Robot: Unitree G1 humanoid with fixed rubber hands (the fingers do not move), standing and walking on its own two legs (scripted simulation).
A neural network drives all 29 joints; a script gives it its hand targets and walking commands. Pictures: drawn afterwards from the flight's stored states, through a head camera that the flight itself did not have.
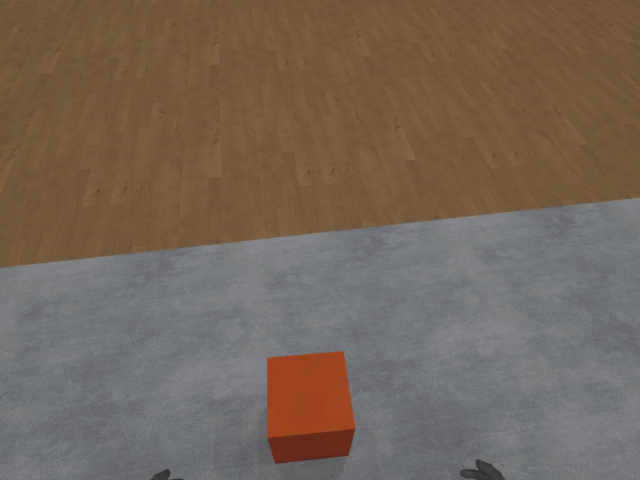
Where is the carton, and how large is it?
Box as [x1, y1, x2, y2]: [267, 351, 354, 463]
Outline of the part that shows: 343,351 267,358 267,437 275,463 341,456 348,454 354,431 354,424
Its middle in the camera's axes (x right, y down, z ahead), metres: -0.03 +0.48 +1.07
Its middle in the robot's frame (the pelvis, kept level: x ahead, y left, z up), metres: +0.43 +0.02 -0.64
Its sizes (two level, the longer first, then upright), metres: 0.210 0.200 0.250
